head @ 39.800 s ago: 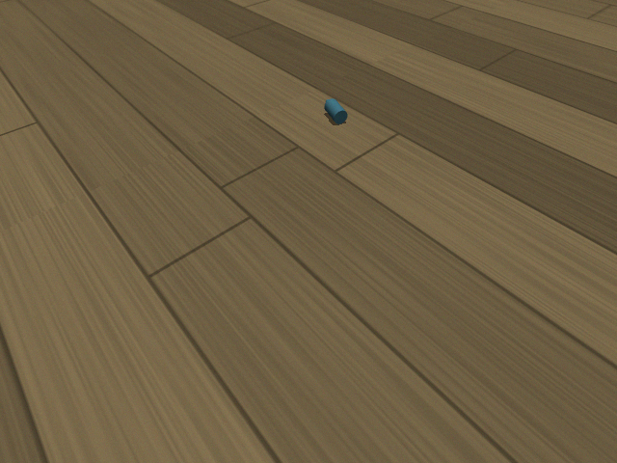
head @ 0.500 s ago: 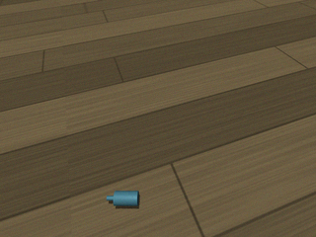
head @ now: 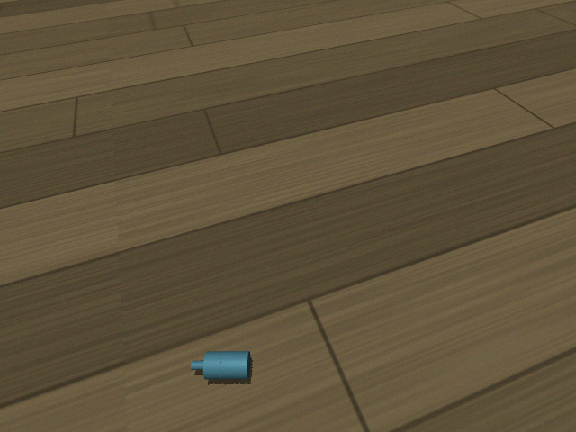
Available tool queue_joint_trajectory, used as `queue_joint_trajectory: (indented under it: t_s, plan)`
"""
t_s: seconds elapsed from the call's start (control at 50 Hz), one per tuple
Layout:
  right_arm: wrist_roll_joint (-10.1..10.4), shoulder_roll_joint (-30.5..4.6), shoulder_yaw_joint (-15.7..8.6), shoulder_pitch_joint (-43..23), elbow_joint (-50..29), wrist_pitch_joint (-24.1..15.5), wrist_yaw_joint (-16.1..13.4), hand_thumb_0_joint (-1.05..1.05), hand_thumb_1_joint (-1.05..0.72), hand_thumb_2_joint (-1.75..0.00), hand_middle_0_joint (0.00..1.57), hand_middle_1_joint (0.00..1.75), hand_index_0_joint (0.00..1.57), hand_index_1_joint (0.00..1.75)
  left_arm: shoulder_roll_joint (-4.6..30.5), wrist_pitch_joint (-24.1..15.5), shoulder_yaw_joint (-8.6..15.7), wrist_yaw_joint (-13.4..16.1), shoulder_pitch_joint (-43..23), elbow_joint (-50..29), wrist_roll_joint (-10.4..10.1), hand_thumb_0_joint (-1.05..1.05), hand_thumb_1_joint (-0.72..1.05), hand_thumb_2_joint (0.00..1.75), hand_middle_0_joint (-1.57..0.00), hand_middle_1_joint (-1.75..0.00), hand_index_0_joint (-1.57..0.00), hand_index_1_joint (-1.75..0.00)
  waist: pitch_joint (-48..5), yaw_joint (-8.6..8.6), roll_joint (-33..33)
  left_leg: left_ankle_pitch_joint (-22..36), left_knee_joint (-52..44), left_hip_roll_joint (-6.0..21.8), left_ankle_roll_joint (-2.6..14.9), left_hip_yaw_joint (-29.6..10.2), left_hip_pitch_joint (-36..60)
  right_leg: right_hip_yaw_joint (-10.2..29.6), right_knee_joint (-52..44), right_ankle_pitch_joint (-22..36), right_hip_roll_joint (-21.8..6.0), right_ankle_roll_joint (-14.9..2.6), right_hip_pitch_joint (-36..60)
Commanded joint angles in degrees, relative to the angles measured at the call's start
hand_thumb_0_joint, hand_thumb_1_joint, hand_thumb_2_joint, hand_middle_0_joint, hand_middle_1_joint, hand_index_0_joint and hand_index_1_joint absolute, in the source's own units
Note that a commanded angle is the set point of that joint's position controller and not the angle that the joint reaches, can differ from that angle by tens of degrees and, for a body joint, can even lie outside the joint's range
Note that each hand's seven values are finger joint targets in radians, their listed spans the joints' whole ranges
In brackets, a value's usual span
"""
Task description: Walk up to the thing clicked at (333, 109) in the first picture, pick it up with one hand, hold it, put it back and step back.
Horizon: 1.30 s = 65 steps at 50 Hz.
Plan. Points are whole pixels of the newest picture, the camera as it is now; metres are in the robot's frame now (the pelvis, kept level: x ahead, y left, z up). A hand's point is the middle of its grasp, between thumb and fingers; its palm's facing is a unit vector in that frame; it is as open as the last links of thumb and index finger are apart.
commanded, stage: step back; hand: left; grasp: from above
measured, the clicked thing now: (220, 365) +0.46 +0.28 -0.74
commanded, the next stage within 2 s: none
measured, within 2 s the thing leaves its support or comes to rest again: neither
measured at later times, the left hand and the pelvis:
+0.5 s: hand out of the picture +0.07 +0.31 -0.18, palm faces -0.07 -0.94 -0.33, open 7.4 cm; pelvis -0.07 +0.07 -0.01, yaw -2 degrees
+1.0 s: hand out of the picture -0.06 +0.30 -0.15, palm faces -0.08 -0.91 -0.41, open 7.4 cm; pelvis -0.18 +0.05 -0.01, yaw -5 degrees
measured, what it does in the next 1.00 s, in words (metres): walks backwards: right foot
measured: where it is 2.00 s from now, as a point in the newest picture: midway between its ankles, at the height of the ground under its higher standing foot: outside the picture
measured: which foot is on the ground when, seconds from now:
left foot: down 0.00-0.78, up 0.80-1.00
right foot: down 0.00-0.30, up 0.32-0.72, down 0.74-1.00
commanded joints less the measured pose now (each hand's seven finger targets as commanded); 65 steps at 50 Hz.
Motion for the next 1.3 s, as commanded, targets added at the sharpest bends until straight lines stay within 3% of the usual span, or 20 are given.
queue_joint_trajectory:
  t_s: [0.0,0.14,0.2,0.24,0.26,0.28,0.32,0.4,0.56,0.66,0.74,0.78,0.8,0.88,1.02,1.12,1.14,1.16,1.2,1.28]
  plan:
    - [0.14,-12.66,-2.65,-3.58,-5.65,-0.05,-0.25,0.0,-0.9,-0.9,0.2,0.3,0.2,0.3,16.99,-0.48,5.03,1.36,-0.02,-5.34,-1.25,0.0,0.9,0.9,-0.2,-0.3,-0.2,-0.3,1.18,0.32,-2.68,14.73,7.93,2.83,3.79,-2.32,-5.28,7.04,2.0,23.28,-7.84,-2.34,-3.36]
    - [0.09,-12.04,-4.1,2.49,-9.25,2.36,0.34,0.0,-0.9,-0.9,0.2,0.3,0.2,0.3,18.25,0.23,6.01,1.8,-3.96,-13.71,0.81,0.0,0.9,0.9,-0.2,-0.3,-0.2,-0.3,-6.47,-0.7,-10.65,-20.83,33.77,-3.86,4.28,-2.29,-10.44,15.24,3.94,28.03,-19.53,-14.42,-5.51]
    - [0.64,-12.02,-4.18,4.86,-10.53,1.89,0.46,0.0,-0.9,-0.9,0.2,0.3,0.2,0.3,16.62,0.89,5.4,1.89,-5.98,-16.15,0.91,0.0,0.9,0.9,-0.2,-0.3,-0.2,-0.3,-7.97,-2.01,-11.67,-13.48,23.68,-2.04,4.58,-1.78,-10.36,11.52,9.26,26.82,-15.38,-9.99,-3.28]
    - [-0.28,-12.64,-4.49,5.04,-11.05,0.95,0.04,0.0,-0.9,-0.9,0.2,0.3,0.2,0.3,15.58,2.01,4.92,1.59,-5.03,-17.2,-0.09,0.0,0.9,0.9,-0.2,-0.3,-0.2,-0.3,-7.27,-2.17,-4.4,10.95,7.11,0.15,3.98,-1.44,-6.88,7.26,16.55,19.73,-9.48,-5.01,-4.42]
    - [-1.19,-15.6,-5.5,4.32,-11.48,0.81,-0.18,0.0,-0.9,-0.9,0.2,0.3,0.2,0.3,13.5,2.44,4.43,1.56,-5.03,-18.24,-0.76,0.0,0.9,0.9,-0.2,-0.3,-0.2,-0.3,-6.99,-1.69,4.97,26.22,4.53,6.32,5.18,-10.76,-2.85,4.21,24.99,11.45,-2.51,-2.25,-10.36]
    - [-1.62,-17.95,-6.19,4.97,-11.83,0.63,-0.31,0.0,-0.9,-0.9,0.2,0.3,0.2,0.3,11.59,2.76,4.18,1.84,-4.77,-18.81,-1.0,0.0,0.9,0.9,-0.2,-0.3,-0.2,-0.3,-5.89,-1.59,11.12,40.16,4.33,12.2,8.38,-18.7,5.18,5.18,32.02,-15.87,5.26,-1.24,-22.18]
    - [-1.46,-18.73,-6.26,4.36,-13.53,0.59,-0.68,0.0,-0.9,-0.9,0.2,0.3,0.2,0.3,11.42,3.67,4.0,2.49,0.46,-18.02,-0.68,0.0,0.9,0.9,-0.2,-0.3,-0.2,-0.3,-7.51,-0.85,7.69,47.65,7.71,16.02,11.86,-17.21,3.76,10.63,41.66,-25.72,6.11,-1.3,-22.28]
    - [-1.46,-15.8,-5.76,-1.75,-16.19,0.43,-1.97,0.0,-0.9,-0.9,0.2,0.3,0.2,0.3,13.08,3.96,4.53,2.5,1.52,-17.16,-0.88,0.0,0.9,0.9,-0.2,-0.3,-0.2,-0.3,-4.49,1.33,8.74,39.76,7.73,10.24,8.09,-9.83,1.89,13.5,48.59,-16.98,6.08,-0.84,-24.46]
    - [-0.54,-15.05,-6.45,4.7,-17.51,0.5,-2.32,0.0,-0.9,-0.9,0.2,0.3,0.2,0.3,12.91,2.96,5.34,1.81,0.66,-20.58,0.06,0.0,0.9,0.9,-0.2,-0.3,-0.2,-0.3,-5.09,-2.86,4.9,34.66,10.1,11.91,11.44,-10.54,8.26,8.48,33.18,-16.86,3.16,1.55,-21.63]
    - [-0.51,-16.62,-6.58,0.99,-19.34,0.68,-1.47,0.0,-0.9,-0.9,0.2,0.3,0.2,0.3,12.79,2.59,5.8,1.11,4.83,-19.43,0.67,0.0,0.9,0.9,-0.2,-0.3,-0.2,-0.3,-6.01,-1.18,6.6,19.71,8.44,13.18,12.82,-12.29,-0.6,4.01,22.26,-14.1,1.57,-0.28,-12.04]
    - [0.39,-14.77,-5.83,-2.85,-20.24,1.08,-0.95,0.0,-0.9,-0.9,0.2,0.3,0.2,0.3,14.79,1.7,6.74,0.89,9.96,-17.83,1.49,0.0,0.9,0.9,-0.2,-0.3,-0.2,-0.3,-7.46,1.76,-2.91,6.5,16.23,7.88,7.97,-8.46,-12.71,12.6,9.71,5.56,-3.87,-4.75,-1.7]
    - [0.62,-12.02,-5.3,-4.23,-20.56,1.58,-1.18,0.0,-0.9,-0.9,0.2,0.3,0.2,0.3,20.99,1.43,7.75,0.64,4.49,-20.88,1.27,0.0,0.9,0.9,-0.2,-0.3,-0.2,-0.3,-1.6,2.87,-17.76,-22.96,37.86,-8.1,1.79,-0.74,-17.96,32.08,-0.34,12.47,-20.72,-17.76,-11.39]
    - [0.21,-13.05,-5.67,-2.0,-19.48,1.9,-1.39,0.0,-0.9,-0.9,0.2,0.3,0.2,0.3,20.04,1.07,7.6,0.88,2.22,-22.52,1.44,0.0,0.9,0.9,-0.2,-0.3,-0.2,-0.3,0.14,1.8,-15.09,-25.78,46.6,-7.5,1.28,-5.49,-16.93,34.58,-0.1,15.01,-22.27,-19.23,-15.06]
    - [0.96,-13.09,-4.65,3.42,-16.79,1.73,-1.25,0.0,-0.9,-0.9,0.2,0.3,0.2,0.3,14.03,1.21,6.56,1.49,-0.91,-24.43,0.93,0.0,0.9,0.9,-0.2,-0.3,-0.2,-0.3,-1.66,-0.52,-6.26,-18.58,49.95,-10.43,1.33,-7.66,-20.58,15.84,4.92,23.03,-11.21,-10.76,-7.67]
    - [0.5,-12.57,-4.03,3.85,-19.25,0.93,-1.84,0.0,-0.9,-0.9,0.2,0.3,0.2,0.3,14.86,2.12,6.88,1.63,5.39,-25.59,1.48,0.0,0.9,0.9,-0.2,-0.3,-0.2,-0.3,-7.96,3.19,-11.43,-21.07,32.6,-5.74,-0.19,-2.85,-21.87,15.91,8.95,25.94,-13.49,-12.88,7.57]
    - [-0.54,-12.72,-5.28,10.91,-16.21,0.73,-1.03,0.0,-0.9,-0.9,0.2,0.3,0.2,0.3,16.13,3.62,6.3,0.98,1.05,-26.89,0.52,0.0,0.9,0.9,-0.2,-0.3,-0.2,-0.3,-8.31,-1.15,-9.32,-2.49,7.36,-3.87,3.18,1.03,-5.05,12.57,12.44,10.59,-10.16,-7.25,-4.69]
    - [-1.31,-14.73,-5.89,9.82,-16.85,0.63,-0.95,0.0,-0.9,-0.9,0.2,0.3,0.2,0.3,14.62,3.89,5.71,0.74,2.43,-27.08,0.5,0.0,0.9,0.9,-0.2,-0.3,-0.2,-0.3,-7.09,-0.76,-3.97,-1.82,4.3,0.65,4.82,-6.13,-2.86,11.41,15.63,2.6,-7.02,-4.37,-11.4]
    - [-2.2,-19.75,-6.9,8.24,-17.92,0.49,-0.81,0.0,-0.9,-0.9,0.2,0.3,0.2,0.3,12.41,3.74,5.37,0.65,2.03,-27.83,0.33,0.0,0.9,0.9,-0.2,-0.3,-0.2,-0.3,-6.53,-1.12,9.68,2.29,0.72,13.87,9.77,-23.43,-0.65,5.82,26.31,-13.02,1.01,-1.47,-22.57]
    - [-1.77,-24.18,-7.72,2.03,-20.22,0.17,-0.8,0.0,-0.9,-0.9,0.2,0.3,0.2,0.3,15.32,3.75,7.35,1.76,-2.25,-27.23,1.28,0.0,0.9,0.9,-0.2,-0.3,-0.2,-0.3,-0.34,-2.83,13.0,5.55,-2.76,24.16,20.34,-31.31,-20.25,11.75,49.99,-25.96,5.21,0.38,-18.32]
    - [-2.01,-15.87,-5.46,-3.3,-21.18,-0.6,-1.36,0.0,-0.9,-0.9,0.2,0.3,0.2,0.3,13.84,4.06,7.2,0.89,6.39,-23.18,-0.16,0.0,0.9,0.9,-0.2,-0.3,-0.2,-0.3,0.4,3.69,5.99,14.65,2.98,10.15,11.38,-10.81,-10.51,13.67,56.92,-14.95,8.17,-0.67,-24.62]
